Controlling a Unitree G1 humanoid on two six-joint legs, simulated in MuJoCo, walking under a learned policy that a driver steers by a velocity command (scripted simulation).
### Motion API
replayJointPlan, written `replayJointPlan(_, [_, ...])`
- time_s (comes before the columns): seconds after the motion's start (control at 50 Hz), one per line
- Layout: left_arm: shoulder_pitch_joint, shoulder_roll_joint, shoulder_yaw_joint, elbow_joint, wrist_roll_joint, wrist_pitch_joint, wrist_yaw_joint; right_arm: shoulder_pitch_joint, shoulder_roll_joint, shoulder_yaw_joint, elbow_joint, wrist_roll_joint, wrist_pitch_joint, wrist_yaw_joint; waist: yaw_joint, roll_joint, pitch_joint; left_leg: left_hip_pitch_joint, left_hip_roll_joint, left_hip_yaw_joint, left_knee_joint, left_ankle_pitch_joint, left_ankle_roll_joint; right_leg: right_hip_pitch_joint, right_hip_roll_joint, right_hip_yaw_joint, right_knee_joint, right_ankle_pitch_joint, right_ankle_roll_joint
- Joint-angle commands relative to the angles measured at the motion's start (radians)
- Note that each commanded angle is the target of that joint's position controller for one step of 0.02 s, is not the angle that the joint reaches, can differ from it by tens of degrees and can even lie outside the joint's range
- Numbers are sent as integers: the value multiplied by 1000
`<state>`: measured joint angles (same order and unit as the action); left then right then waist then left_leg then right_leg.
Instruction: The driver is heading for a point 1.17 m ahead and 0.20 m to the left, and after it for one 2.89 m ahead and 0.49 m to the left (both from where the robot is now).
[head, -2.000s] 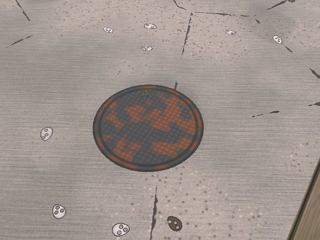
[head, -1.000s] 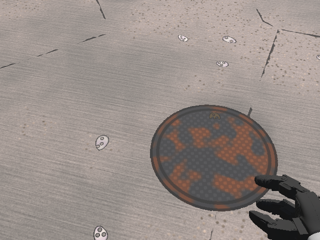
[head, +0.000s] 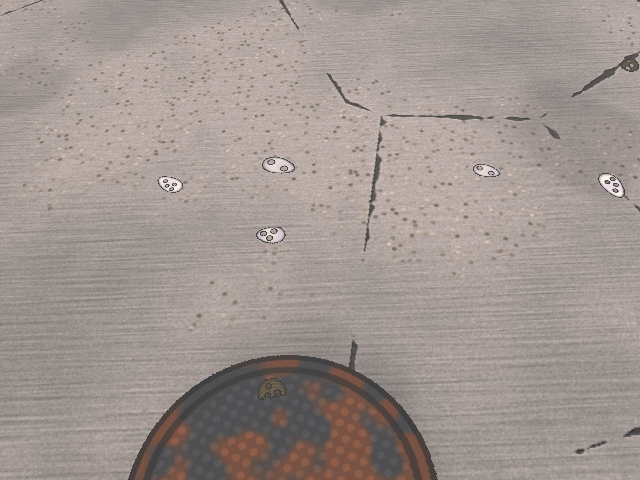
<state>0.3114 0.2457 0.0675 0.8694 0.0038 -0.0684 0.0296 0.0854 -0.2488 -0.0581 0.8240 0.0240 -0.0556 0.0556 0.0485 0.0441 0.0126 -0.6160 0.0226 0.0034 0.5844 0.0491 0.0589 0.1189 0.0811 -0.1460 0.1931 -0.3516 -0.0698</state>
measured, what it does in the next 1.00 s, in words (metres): walks ahead, turning left: left foot, then right foot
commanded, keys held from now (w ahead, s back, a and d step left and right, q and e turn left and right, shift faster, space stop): w+q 0.58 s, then w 0.26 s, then w+e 0.16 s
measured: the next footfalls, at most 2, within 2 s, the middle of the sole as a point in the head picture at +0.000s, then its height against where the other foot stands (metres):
left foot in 0.08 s outside the picture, level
right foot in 0.52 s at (392, 466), level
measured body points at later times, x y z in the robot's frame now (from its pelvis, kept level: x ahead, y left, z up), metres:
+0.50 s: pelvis +0.31 +0.00 +0.00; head +0.33 +0.01 +0.45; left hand +0.47 +0.30 -0.07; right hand +0.42 -0.27 -0.12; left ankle +0.17 +0.09 -0.73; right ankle +0.48 -0.08 -0.73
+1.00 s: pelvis +0.53 +0.10 +0.00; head +0.56 +0.11 +0.45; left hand +0.38 +0.34 -0.13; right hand +0.86 +0.02 -0.06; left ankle +0.60 +0.26 -0.73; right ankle +0.48 -0.08 -0.73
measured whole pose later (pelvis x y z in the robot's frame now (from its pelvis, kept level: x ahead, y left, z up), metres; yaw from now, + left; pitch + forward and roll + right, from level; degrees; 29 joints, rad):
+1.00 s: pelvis +0.53 +0.10 +0.00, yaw +25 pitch +2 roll -2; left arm 0.41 0.29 0.06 0.90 -0.03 -0.06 -0.01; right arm 0.01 -0.24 -0.03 0.63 0.02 -0.07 0.03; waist 0.12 0.03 0.02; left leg -0.48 0.03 -0.02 0.49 -0.07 0.04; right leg 0.01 -0.01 -0.03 0.32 -0.36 0.02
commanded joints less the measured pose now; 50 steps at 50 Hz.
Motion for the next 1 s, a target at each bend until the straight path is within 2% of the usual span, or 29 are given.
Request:
replayJointPlan(0.02, [24,183,42,-30,-2,17,26,-103,-81,-17,-115,2,-19,20,-14,-137,8,-20,-65,105,1,-165,45,83,-327,21,191,1233,-15])
replayJointPlan(0.06, [-20,215,46,-42,-1,28,33,103,-151,-50,-80,5,-13,11,-133,-154,-106,266,-115,113,-42,-180,102,7,-311,1,474,1366,-3])
replayJointPlan(0.08, [-68,223,44,-62,-5,16,31,281,-212,-77,-49,-2,-8,-7,-235,-92,-195,581,-40,-38,-112,-103,163,-212,-269,-4,743,1111,24])
replayJointPlan(0.1, [15,76,-1,-100,21,-14,2,345,-296,-95,-35,-1,-5,-22,-160,162,-287,997,229,-532,-105,-145,355,-711,-56,44,1137,67,98])
replayJointPlan(0.12, [-12,100,-6,-109,-11,-60,-22,347,-248,-77,-37,-3,-7,-29,-177,124,-389,1099,312,-818,-231,-229,432,-886,-3,259,1306,-227,90])
replayJointPlan(0.14, [-114,154,6,-144,-47,-87,-36,304,-194,-65,-48,-6,-11,-36,-194,56,-252,1006,273,-662,-269,-226,367,-970,-78,299,1246,-138,62])
replayJointPlan(0.16, [-147,152,3,-157,-45,-97,-36,234,-153,-54,-65,-2,-15,-35,-151,-31,-160,856,228,-541,-283,-179,320,-935,-121,284,1143,-60,55])
replayJointPlan(0.18, [-161,147,8,-154,-16,-96,-30,168,-127,-45,-80,2,-17,-33,-104,-88,-78,701,184,-465,-308,-75,290,-882,-144,257,1039,-24,65])
replayJointPlan(0.2, [-148,154,16,-154,3,-85,-26,137,-109,-35,-95,-6,-18,-38,-69,-78,-56,600,155,-413,-333,-2,281,-811,-162,252,987,0,79])
replayJointPlan(0.22, [-130,146,17,-158,8,-73,-26,123,-118,-35,-106,-9,-16,-42,-45,-57,-41,529,140,-397,-354,28,281,-769,-167,242,943,9,96])
replayJointPlan(0.26, [-136,117,9,-172,9,-55,-22,117,-151,-43,-116,-7,-14,-52,-31,-33,-14,408,115,-333,-373,98,270,-730,-170,202,805,38,131])
replayJointPlan(0.32, [-262,68,-13,-212,14,-50,-23,158,-195,-59,-113,1,-2,-69,-75,7,-4,286,25,-232,-356,59,202,-611,-118,162,521,279,152])
replayJointPlan(0.36, [-316,75,-12,-231,0,-52,-29,216,-196,-61,-102,3,9,-72,-114,30,-27,293,18,-251,-332,-13,168,-550,-77,164,405,424,156])
replayJointPlan(0.4, [-345,97,-6,-248,-12,-53,-32,246,-185,-59,-94,10,16,-73,-122,44,-33,338,39,-312,-295,-105,149,-532,-69,197,341,429,148])
replayJointPlan(0.46, [-307,149,16,-245,-17,-64,-37,239,-173,-58,-102,7,18,-77,-83,75,-41,426,85,-414,-195,-174,121,-490,-83,238,294,334,103])
replayJointPlan(0.5, [-154,185,38,-210,-4,-73,-32,221,-129,-44,-121,-4,14,-74,3,65,-110,394,32,-388,-18,-139,73,-274,-123,246,257,291,45])
replayJointPlan(0.52, [-10,239,51,-197,9,-74,-25,241,-65,-22,-138,-20,11,-70,52,-62,-242,278,-39,-293,267,-310,37,-33,-293,410,261,220,-12])
replayJointPlan(0.54, [58,319,68,-160,20,-60,-32,388,-28,-7,-169,16,0,-67,-19,-407,-336,-54,-143,-176,571,-673,-16,218,-510,900,149,-20,-187])
replayJointPlan(0.56, [24,224,51,-181,0,-57,-36,377,-135,-24,-139,28,3,-71,4,-291,-266,-173,-54,-195,705,-615,-31,169,-512,974,101,-265,-180])
replayJointPlan(0.58, [-22,162,34,-193,-3,-52,-33,266,-188,-39,-153,17,9,-72,32,-190,-144,-196,-23,-174,734,-516,-35,55,-461,799,91,-228,-133])
replayJointPlan(0.6, [-65,144,23,-191,6,-46,-35,215,-177,-40,-160,2,14,-74,17,-121,-84,-153,6,-148,711,-443,-39,-66,-409,665,82,-81,-107])
replayJointPlan(0.62, [-88,124,15,-179,10,-43,-38,186,-159,-40,-171,-10,13,-72,1,-116,-35,-130,27,-149,662,-399,-40,-151,-364,573,64,33,-104])
replayJointPlan(0.66, [-91,105,8,-157,12,-48,-41,202,-116,-35,-171,0,14,-62,-30,-156,-16,-55,51,-133,590,-366,-36,-233,-312,455,20,144,-101])
replayJointPlan(0.74, [-62,148,21,-116,-6,-57,-44,136,-77,-20,-197,-12,15,-57,-32,-123,-4,-86,68,-108,399,-284,-51,-223,-324,362,-34,300,-149])
replayJointPlan(0.84, [-18,190,28,-75,-21,-37,-39,-14,-55,1,-225,-11,-5,-37,15,-114,17,-3,63,-36,106,-74,-60,-223,-288,233,-45,375,-126])
replayJointPlan(0.92, [62,210,28,-30,-36,-15,-40,-119,-73,-1,-264,-2,-21,-25,38,-125,47,55,25,-18,-22,-102,-51,-182,-318,275,2,394,-120])
replayJointPlan(0.96, [59,230,34,-19,-40,-5,-35,-93,-101,-11,-261,-1,-30,-21,1,-141,35,132,9,-22,-82,-142,-30,-160,-337,302,54,434,-102])
replayJointPlan(0.98, [41,237,34,-18,-42,-1,-32,-26,-121,-23,-241,-5,-34,-23,-48,-139,1,250,-8,-6,-129,-127,-12,-176,-322,288,122,520,-83])
replayJointPlan(1.0, [40,216,26,-18,-40,-1,-31,96,-163,-46,-201,-14,-34,-33,-106,-122,-80,452,-17,1,-146,-116,13,-225,-271,251,263,607,-55])
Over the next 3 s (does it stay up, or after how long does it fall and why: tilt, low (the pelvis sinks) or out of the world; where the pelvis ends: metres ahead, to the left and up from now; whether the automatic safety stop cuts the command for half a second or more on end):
stays up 1.12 0.20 0.01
